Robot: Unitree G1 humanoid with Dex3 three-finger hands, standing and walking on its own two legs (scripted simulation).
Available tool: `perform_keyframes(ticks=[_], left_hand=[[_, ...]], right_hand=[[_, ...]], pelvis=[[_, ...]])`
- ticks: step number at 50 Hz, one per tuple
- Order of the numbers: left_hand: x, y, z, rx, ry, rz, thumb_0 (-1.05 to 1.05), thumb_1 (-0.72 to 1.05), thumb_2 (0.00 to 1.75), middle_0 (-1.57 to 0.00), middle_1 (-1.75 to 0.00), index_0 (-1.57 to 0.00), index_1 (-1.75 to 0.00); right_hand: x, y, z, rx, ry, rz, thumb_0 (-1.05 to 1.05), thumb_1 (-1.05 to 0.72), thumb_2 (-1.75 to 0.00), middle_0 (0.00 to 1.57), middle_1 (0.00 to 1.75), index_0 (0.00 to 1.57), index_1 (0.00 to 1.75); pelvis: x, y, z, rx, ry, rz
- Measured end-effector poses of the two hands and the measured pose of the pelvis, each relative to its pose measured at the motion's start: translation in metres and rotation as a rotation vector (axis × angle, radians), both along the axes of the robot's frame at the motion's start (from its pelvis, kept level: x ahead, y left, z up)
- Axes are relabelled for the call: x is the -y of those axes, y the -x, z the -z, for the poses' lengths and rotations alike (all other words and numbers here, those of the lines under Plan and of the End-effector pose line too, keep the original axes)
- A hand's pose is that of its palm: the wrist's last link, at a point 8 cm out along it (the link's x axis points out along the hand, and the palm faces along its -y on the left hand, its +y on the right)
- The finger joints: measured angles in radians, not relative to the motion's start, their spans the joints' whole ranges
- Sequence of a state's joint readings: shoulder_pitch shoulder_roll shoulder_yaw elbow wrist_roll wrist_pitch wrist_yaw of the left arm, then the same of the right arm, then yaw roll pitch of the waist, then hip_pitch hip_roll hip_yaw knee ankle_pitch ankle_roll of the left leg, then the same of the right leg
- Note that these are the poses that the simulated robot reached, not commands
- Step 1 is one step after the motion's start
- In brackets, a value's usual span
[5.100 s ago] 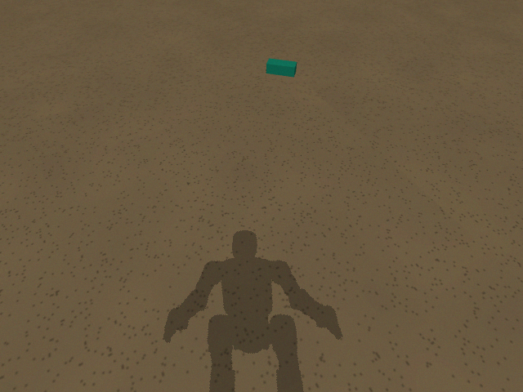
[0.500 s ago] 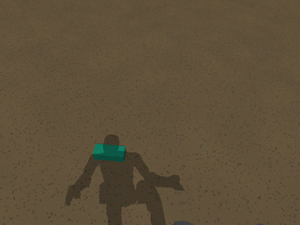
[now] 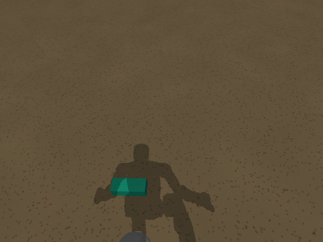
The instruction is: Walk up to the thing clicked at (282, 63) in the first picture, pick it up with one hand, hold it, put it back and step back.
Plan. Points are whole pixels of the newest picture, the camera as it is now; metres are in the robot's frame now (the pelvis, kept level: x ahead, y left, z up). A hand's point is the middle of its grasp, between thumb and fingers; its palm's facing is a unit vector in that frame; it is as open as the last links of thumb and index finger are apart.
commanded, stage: walk up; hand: left
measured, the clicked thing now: (129, 186) +0.53 +0.26 -0.73
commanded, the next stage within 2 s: stand in 1.78 s
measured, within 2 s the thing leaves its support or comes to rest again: neither
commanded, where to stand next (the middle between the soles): +0.14 +0.02 m, yaw -1 degrees
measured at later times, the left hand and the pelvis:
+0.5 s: hand out of the picture +0.12 +0.30 -0.16, palm faces -0.06 -0.92 -0.40, open 7.4 cm; pelvis +0.08 +0.03 -0.01, yaw -2 degrees
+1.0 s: hand (79, 205) +0.25 +0.27 -0.13, palm faces -0.03 -0.94 -0.33, open 7.4 cm; pelvis +0.12 +0.02 +0.01, yaw -1 degrees
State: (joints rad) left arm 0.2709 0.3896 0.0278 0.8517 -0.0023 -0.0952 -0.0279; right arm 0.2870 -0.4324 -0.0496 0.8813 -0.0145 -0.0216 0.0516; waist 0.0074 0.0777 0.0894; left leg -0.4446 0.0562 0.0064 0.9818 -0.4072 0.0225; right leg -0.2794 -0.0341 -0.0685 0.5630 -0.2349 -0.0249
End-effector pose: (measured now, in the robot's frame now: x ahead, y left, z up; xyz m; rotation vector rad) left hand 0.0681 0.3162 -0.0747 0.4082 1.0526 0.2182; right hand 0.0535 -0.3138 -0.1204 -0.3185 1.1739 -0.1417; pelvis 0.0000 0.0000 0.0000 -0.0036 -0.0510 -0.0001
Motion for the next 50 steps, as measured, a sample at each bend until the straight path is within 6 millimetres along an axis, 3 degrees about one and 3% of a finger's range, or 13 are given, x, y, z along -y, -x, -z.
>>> perform_keyframes(ticks=[4, 8, 11, 14, 19, 26, 32, 41, 45, 50], left_hand=[[-0.014, -0.005, 0.006, -0.036, 0.003, -0.013, 0.0, 0.9, 0.89, -0.21, -0.3, -0.2, -0.3], [-0.033, -0.015, 0.028, -0.074, 0.02, -0.037, 0.0, 0.9, 0.89, -0.21, -0.3, -0.2, -0.3], [-0.042, -0.026, 0.046, -0.107, 0.038, -0.055, 0.0, 0.9, 0.89, -0.2, -0.3, -0.2, -0.3], [-0.042, -0.036, 0.051, -0.139, 0.053, -0.04, 0.0, 0.9, 0.89, -0.2, -0.3, -0.2, -0.3], [-0.038, -0.045, 0.049, -0.18, 0.058, -0.02, 0.0, 0.9, 0.89, -0.2, -0.3, -0.2, -0.3], [-0.028, -0.053, 0.044, -0.2, 0.027, -0.044, 0.0, 0.9, 0.89, -0.2, -0.3, -0.2, -0.3], [-0.018, -0.09, 0.037, -0.164, 0.049, -0.04, 0.0, 0.9, 0.89, -0.2, -0.3, -0.2, -0.3], [-0.003, -0.153, 0.027, -0.06, 0.083, -0.011, 0.0, 0.9, 0.89, -0.2, -0.3, -0.2, -0.3], [0.0, -0.168, 0.024, -0.046, 0.093, -0.003, 0.0, 0.9, 0.89, -0.2, -0.3, -0.2, -0.3], [0.002, -0.172, 0.023, -0.052, 0.104, -0.007, 0.0, 0.9, 0.89, -0.2, -0.3, -0.2, -0.3]], right_hand=[[-0.007, -0.034, -0.009, 0.026, 0.024, -0.017, 0.01, -0.91, -0.9, 0.2, 0.3, 0.2, 0.3], [-0.017, -0.062, -0.011, 0.052, 0.076, -0.018, 0.0, -0.91, -0.9, 0.2, 0.3, 0.2, 0.3], [-0.03, -0.074, -0.012, 0.066, 0.095, -0.01, 0.0, -0.91, -0.9, 0.2, 0.3, 0.2, 0.3], [-0.038, -0.079, -0.019, 0.075, 0.091, 0.0, 0.0, -0.91, -0.9, 0.2, 0.3, 0.2, 0.3], [-0.034, -0.082, -0.022, 0.064, 0.093, 0.02, 0.0, -0.9, -0.9, 0.21, 0.3, 0.21, 0.3], [-0.024, -0.093, -0.001, 0.012, 0.065, 0.058, 0.0, -0.9, -0.9, 0.2, 0.3, 0.2, 0.3], [-0.035, -0.102, 0.005, -0.021, 0.024, 0.057, 0.0, -0.91, -0.9, 0.2, 0.3, 0.2, 0.3], [-0.041, -0.122, -0.004, -0.024, 0.013, 0.06, 0.0, -0.9, -0.9, 0.2, 0.3, 0.2, 0.3], [-0.038, -0.131, -0.011, -0.015, 0.027, 0.065, 0.0, -0.9, -0.9, 0.2, 0.3, 0.2, 0.3], [-0.033, -0.137, -0.018, -0.014, 0.044, 0.065, 0.0, -0.9, -0.9, 0.2, 0.3, 0.2, 0.3]], pelvis=[[-0.01, -0.019, -0.001, -0.003, 0.003, -0.001], [-0.027, -0.039, 0.01, -0.002, 0.011, 0.002], [-0.036, -0.048, 0.016, 0.0, -0.006, 0.006], [-0.038, -0.055, 0.012, -0.001, -0.005, 0.017], [-0.037, -0.068, 0.008, -0.011, -0.005, 0.032], [-0.027, -0.084, 0.011, -0.011, -0.005, 0.039], [-0.028, -0.098, 0.005, -0.017, -0.009, 0.033], [-0.025, -0.111, -0.005, -0.014, -0.008, 0.027], [-0.024, -0.114, -0.009, -0.014, -0.006, 0.025], [-0.024, -0.117, -0.013, -0.017, -0.004, 0.023]])
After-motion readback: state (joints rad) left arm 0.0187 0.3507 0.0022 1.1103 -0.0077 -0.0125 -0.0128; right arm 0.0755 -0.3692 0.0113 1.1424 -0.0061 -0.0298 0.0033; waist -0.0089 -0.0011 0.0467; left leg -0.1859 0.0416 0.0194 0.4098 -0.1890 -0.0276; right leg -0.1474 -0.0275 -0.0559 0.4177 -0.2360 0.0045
